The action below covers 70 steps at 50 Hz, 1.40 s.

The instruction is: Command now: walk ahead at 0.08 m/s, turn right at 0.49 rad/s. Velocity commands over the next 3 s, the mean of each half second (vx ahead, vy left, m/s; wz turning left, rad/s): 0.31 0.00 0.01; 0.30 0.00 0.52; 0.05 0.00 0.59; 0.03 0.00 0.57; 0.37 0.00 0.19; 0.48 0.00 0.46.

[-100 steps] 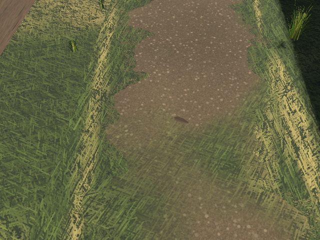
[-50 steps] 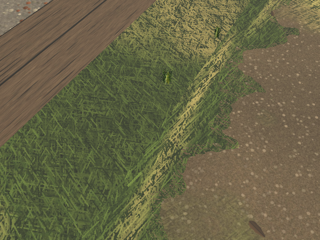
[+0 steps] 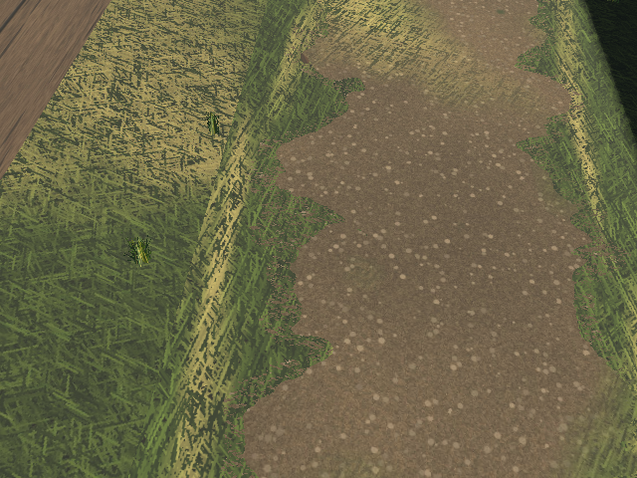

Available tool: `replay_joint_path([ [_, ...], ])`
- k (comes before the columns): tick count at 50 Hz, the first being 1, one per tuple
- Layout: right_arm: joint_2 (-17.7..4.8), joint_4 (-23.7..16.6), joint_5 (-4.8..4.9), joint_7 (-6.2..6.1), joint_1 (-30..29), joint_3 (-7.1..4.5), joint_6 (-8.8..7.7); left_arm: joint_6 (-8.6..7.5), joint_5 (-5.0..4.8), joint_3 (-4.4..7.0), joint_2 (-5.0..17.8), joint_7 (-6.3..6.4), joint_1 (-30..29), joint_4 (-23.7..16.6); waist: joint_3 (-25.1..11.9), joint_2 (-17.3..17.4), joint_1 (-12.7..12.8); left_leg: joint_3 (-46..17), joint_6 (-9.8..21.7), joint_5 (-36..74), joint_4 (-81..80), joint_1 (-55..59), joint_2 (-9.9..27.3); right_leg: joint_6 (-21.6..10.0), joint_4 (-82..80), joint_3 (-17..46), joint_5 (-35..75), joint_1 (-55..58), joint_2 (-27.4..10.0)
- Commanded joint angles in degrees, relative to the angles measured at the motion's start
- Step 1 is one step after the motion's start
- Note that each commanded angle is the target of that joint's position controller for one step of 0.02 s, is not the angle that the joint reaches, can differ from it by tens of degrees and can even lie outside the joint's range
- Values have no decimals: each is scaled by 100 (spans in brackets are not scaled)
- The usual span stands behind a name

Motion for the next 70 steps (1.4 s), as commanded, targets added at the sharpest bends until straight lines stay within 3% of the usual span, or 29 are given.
replay_joint_path([
  [1, -1105, -259, 50, -39, 285, -301, -10, -113, 15, -77, 90, -67, -606, -707, -492, 1212, -333, -1109, 1156, 654, -875, 1241, 1380, 58, -817, -236, -98, -479, -246],
  [6, -1289, -145, 209, 165, 268, -338, -125, -272, 6, -135, 115, -204, -491, -635, -156, 1333, -273, -1086, 1124, -929, -1253, 397, 1428, -471, -2573, -746, -397, 956, -144],
  [9, -1044, 30, 326, 310, 235, -208, -179, -424, 12, -100, 67, -218, 395, -184, -157, 958, 280, -899, 855, -538, -559, -475, 1115, -854, -4375, -828, 684, 2919, 40],
  [10, -637, -9, 243, 366, 94, -61, -241, -451, 23, -44, 229, -165, 979, -50, -530, 591, 547, -566, 496, -713, 311, -1221, 767, -964, -4396, -93, 752, 4092, -546],
  [11, -128, -287, 56, 443, -142, 97, -347, -457, 108, 71, 848, -87, 1470, -31, -831, -986, 630, 167, -4, -1891, 2336, -2770, 113, -1411, -4438, 1742, 1304, 5107, -1999],
  [12, -674, -422, 231, 404, -305, -62, -414, -550, 174, 173, 1120, -112, 1574, -35, -519, -1053, 802, -326, -67, -2283, 3436, -3420, 29, -2225, -4922, 2642, 559, 4257, -2743],
  [14, -1046, -286, 378, 429, -294, -212, -397, -749, 95, -41, 409, -140, 1011, -29, 275, -726, 564, -823, 50, -1199, 3955, -3823, 288, -1913, -5300, 1783, -744, 3804, -2069],
  [17, -857, -77, 281, 411, -101, -220, -379, -873, 156, -116, 148, -125, 601, -21, 477, -509, 310, -992, -22, 105, 3899, -3601, 278, -1517, -5577, 611, 934, 3406, -1641],
  [23, -432, -198, 222, 468, -451, -68, -333, -956, 171, -59, 242, -61, 610, 239, 458, -222, 336, -630, -220, 1464, 2414, -3013, 206, -1389, -5727, -772, 2252, 3029, -1432],
  [28, -337, -583, 242, 666, -1170, 31, -365, -880, 47, 12, 485, -23, 954, 591, 712, -88, 527, -152, 130, 1352, 1326, -2781, 165, -1323, -5588, -1199, 2928, 3507, -1718],
  [31, -600, -709, 250, 718, -970, -84, -335, -765, 28, 65, 739, 27, 905, 653, 211, -373, 217, 327, 502, 573, 1197, -1941, -298, -1159, -4561, -1458, 5840, 3939, -1766],
  [33, -1101, -439, 253, 652, 412, -351, -290, -668, 7, 71, 853, 82, 757, 602, -605, -384, -587, 442, 843, 652, 842, 18, -752, -929, -2575, -1627, 6858, 3492, -1542],
  [34, -1462, -290, 210, 524, 1201, -504, -232, -723, 25, 18, 776, 107, 742, 475, -1047, 43, -978, -401, 1086, 1270, 653, 1761, -358, -648, -947, -1557, 5344, 2102, -1258],
  [35, -2072, -381, 121, 443, 1014, -545, -262, -863, 238, -276, -169, -8, 1463, 157, -1807, 1793, -113, -3702, 2265, 1900, 464, 3789, 1514, -220, 1496, -1117, -1218, -419, -7],
  [36, -1710, -569, 107, 433, 1172, -458, -296, -1046, 116, -224, 361, -77, 1043, 202, -2868, 1077, -594, -4804, 2539, 2198, -172, 3849, 1880, -271, 2220, 251, -1622, -497, 124],
  [37, -1457, -555, 94, 448, 836, -375, -333, -1076, -71, -161, 573, -92, 457, -13, -2040, 787, -567, -3765, 2208, 2790, -244, 3212, 1655, -355, 2080, 328, -1172, -791, -172],
  [39, -1137, -613, 232, 428, 161, -294, -333, -1054, 112, -166, 523, 20, 250, -28, -815, 112, -90, -2559, 1754, 3298, -355, 1440, 1085, -353, 1189, 92, -542, -626, -558],
  [41, -1078, -711, 104, 391, -176, -258, -308, -872, 170, -118, 577, 43, 443, -4, -558, 310, 255, -2177, 1689, 3544, -681, 292, 841, -283, 818, 76, -256, 21, -639],
  [48, -1269, -498, 198, 174, -151, -307, -111, -616, 246, -245, 212, 128, -15, -151, -849, 656, 219, -1751, 1310, 3576, -403, -196, 343, 86, -998, -35, 930, 157, -311],
  [54, -1288, -510, 201, 73, -21, -311, 108, -645, 149, -226, 293, 17, -801, -385, -751, 982, -79, -2671, 1112, 2099, -5, 319, 423, 2, -2376, 222, 851, 188, -19],
  [57, -1201, -605, 241, 69, -176, -277, 153, -747, 130, -151, 367, -26, -596, -341, -720, 1180, 98, -3077, 923, 2224, 398, 532, 322, -210, -3487, 216, 916, 834, 76],
  [58, -1130, -666, 261, 62, -305, -250, 163, -790, 136, -118, 398, -29, -388, -274, -703, 1171, 260, -3036, 741, 1948, 619, 352, 121, -342, -4230, 180, 1720, 1436, -54],
  [59, -866, -736, 187, 71, -111, -169, 150, -796, 216, -47, 710, 9, -232, -289, -1001, 627, 162, -2699, 464, 719, 1325, -163, -183, -697, -4246, 809, 2774, 2410, -992],
  [60, -676, -713, 152, 85, 543, -128, 118, -698, 346, 23, 1067, 46, -417, -355, -995, -963, -288, -1682, 43, -2174, 2440, -1417, -1100, -1658, -4079, 2129, 4829, 3251, -2219],
  [61, -1172, -701, 128, 104, 530, -238, 77, -648, 328, 7, 784, 30, 13, -240, -1186, -1275, -15, -1301, -269, -2831, 3719, -2018, -940, -2311, -4183, 2984, 4904, 3329, -2793],
  [62, -1482, -607, 175, 112, 446, -357, 105, -631, 275, -72, 516, 35, -50, -300, -1031, -687, 51, -1302, -429, -2414, 4420, -2129, -684, -2224, -4106, 2427, 4507, 3165, -2540],
  [64, -1358, -510, 233, 68, 292, -380, 282, -556, 195, -141, 270, 57, -410, -356, -668, -266, 12, -1117, -627, -1720, 4741, -2217, -475, -1744, -4121, 1325, 3659, 2751, -1849],
  [67, -886, -662, 274, 101, 110, -259, 360, -453, 245, -108, 376, 104, -530, -301, -470, -598, 46, -609, -725, -1192, 4157, -1939, -385, -1662, -4403, 466, 3325, 2386, -1427],
  [70, -771, -845, 237, 143, -155, -210, 335, -389, 237, -35, 502, 135, -457, -234, -669, -792, 202, -457, -720, -1144, 3328, -1700, -169, -1815, -4413, 248, 3344, 2640, -1637],
])
Next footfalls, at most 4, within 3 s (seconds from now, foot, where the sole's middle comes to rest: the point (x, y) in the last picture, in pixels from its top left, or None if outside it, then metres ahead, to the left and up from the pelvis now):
0.20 right None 0.03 -0.15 -0.78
0.68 left None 0.36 0.10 -0.78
1.18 right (324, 446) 0.54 -0.04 -0.78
1.58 left None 0.35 0.15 -0.78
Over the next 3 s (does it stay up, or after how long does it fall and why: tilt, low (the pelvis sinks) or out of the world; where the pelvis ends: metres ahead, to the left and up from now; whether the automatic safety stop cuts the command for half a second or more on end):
stays up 0.58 0.46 -0.02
